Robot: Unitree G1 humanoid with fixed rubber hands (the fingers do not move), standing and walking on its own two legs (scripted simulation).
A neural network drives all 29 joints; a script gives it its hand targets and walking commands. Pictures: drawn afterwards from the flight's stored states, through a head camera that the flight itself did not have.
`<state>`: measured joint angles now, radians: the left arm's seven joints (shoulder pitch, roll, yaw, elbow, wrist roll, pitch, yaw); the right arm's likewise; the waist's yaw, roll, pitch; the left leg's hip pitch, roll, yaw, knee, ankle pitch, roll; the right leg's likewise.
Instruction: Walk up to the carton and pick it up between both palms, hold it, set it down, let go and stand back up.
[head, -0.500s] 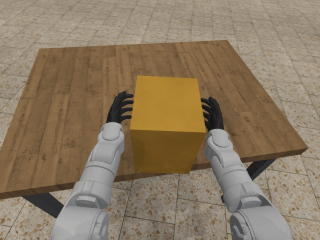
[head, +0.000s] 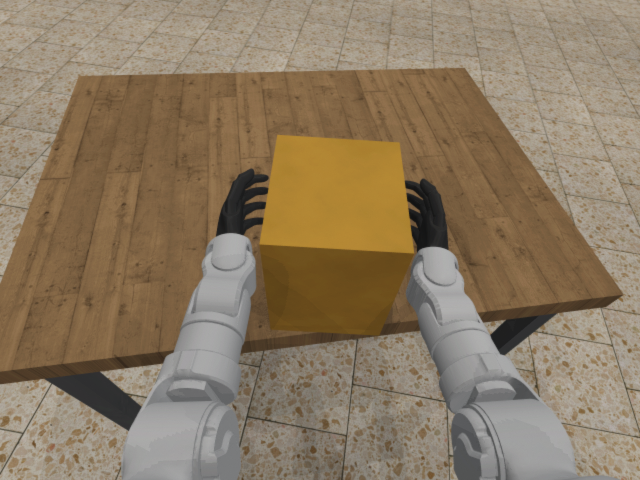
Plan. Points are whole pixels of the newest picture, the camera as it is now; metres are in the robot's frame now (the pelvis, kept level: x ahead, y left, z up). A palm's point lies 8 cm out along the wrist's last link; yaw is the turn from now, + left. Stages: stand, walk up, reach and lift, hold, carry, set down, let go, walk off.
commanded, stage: reach and lift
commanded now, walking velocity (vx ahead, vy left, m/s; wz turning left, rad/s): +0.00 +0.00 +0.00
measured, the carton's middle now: (331, 241) +0.42 -0.03 +0.03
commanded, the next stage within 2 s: none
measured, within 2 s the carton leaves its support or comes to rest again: leaves its support in 1.30 s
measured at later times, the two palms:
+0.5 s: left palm (231, 237) +0.40 +0.11 +0.07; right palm (427, 257) +0.37 -0.14 +0.06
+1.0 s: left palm (231, 237) +0.40 +0.11 +0.07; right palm (426, 258) +0.37 -0.14 +0.06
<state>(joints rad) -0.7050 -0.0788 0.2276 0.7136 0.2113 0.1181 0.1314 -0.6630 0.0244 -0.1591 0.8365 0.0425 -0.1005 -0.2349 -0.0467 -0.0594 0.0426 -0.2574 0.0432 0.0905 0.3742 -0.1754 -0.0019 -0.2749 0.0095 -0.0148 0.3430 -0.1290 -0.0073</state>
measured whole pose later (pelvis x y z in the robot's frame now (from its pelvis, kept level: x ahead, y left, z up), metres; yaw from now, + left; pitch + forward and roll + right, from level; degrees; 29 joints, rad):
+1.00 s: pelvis +0.02 +0.00 +0.01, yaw +3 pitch -1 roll -1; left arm -0.57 -0.19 0.35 0.61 0.42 0.10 0.02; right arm -0.51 0.15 -0.35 0.83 -0.18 -0.29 -0.17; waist -0.09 -0.05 0.06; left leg -0.12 0.03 0.04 0.31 -0.18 0.00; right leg -0.08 0.00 -0.07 0.22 -0.12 0.00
